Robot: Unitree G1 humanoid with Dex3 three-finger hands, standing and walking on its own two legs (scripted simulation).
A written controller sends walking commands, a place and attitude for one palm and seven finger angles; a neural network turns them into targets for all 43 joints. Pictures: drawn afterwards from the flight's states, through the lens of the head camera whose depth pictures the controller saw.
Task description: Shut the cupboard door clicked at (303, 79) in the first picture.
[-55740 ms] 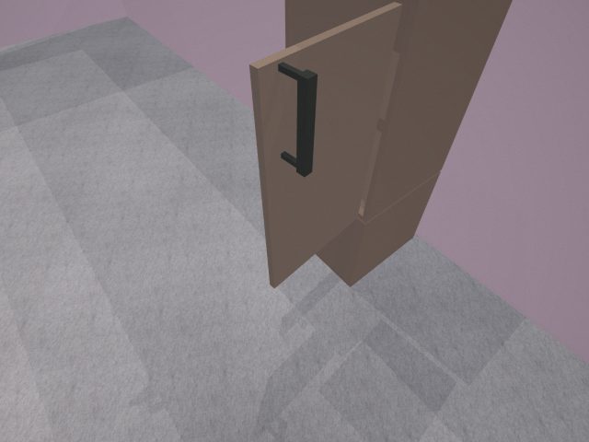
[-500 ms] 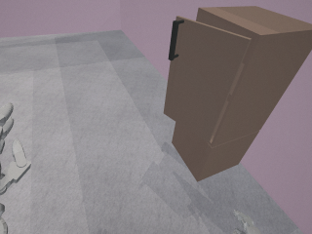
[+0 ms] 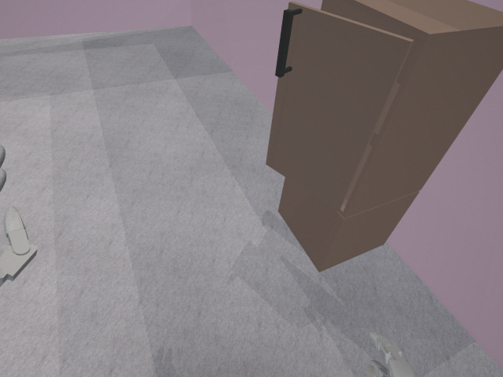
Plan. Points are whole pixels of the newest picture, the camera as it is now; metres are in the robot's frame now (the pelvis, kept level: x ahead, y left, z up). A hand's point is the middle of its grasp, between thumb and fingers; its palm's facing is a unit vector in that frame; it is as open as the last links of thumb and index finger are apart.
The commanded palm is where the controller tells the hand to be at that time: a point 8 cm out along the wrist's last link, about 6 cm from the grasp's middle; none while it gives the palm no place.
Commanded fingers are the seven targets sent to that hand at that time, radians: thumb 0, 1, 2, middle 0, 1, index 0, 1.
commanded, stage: stop stepping back and stand still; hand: left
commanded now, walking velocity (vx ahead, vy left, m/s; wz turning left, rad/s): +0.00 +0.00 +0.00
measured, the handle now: (288, 43) +0.94 -0.05 +0.16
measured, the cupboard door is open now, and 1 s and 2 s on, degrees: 22 22 22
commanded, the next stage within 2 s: let the arm hang, fingers relaxed in 0.62 s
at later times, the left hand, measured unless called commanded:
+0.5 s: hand (18, 249) +0.21 +0.29 +0.17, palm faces +0.37 -0.81 -0.45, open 7.4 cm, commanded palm +0.15 +0.33 +0.18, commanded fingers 0.00 0.90 0.90 -0.20 -0.30 -0.20 -0.30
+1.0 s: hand out of the picture +0.08 +0.21 -0.16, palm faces -0.12 -0.98 -0.18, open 7.4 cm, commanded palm none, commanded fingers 0.00 0.90 0.90 -0.20 -0.30 -0.20 -0.30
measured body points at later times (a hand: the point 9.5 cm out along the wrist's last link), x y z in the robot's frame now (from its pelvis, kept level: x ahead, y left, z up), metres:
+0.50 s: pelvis -0.01 +0.04 +0.00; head +0.00 +0.06 +0.45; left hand +0.18 +0.33 +0.19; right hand +0.14 -0.19 -0.08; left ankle +0.07 +0.12 -0.73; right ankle -0.05 -0.08 -0.73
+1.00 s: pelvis +0.00 +0.04 +0.00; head +0.00 +0.05 +0.45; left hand +0.09 +0.26 -0.14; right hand +0.09 -0.25 -0.11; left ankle +0.07 +0.12 -0.73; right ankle -0.05 -0.08 -0.73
